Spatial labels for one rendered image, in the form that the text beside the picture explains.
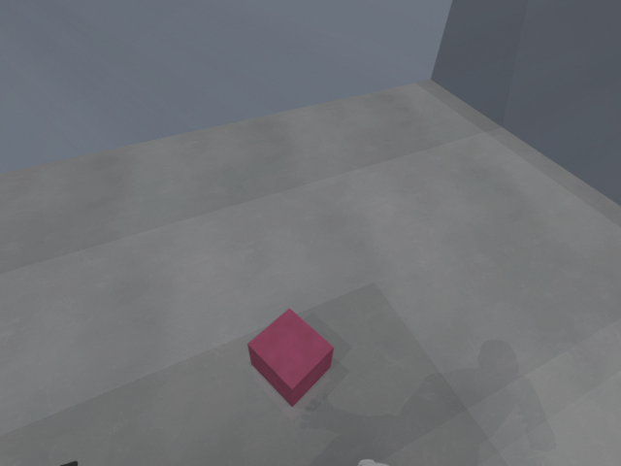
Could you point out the carton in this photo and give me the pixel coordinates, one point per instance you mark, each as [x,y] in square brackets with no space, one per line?
[290,355]

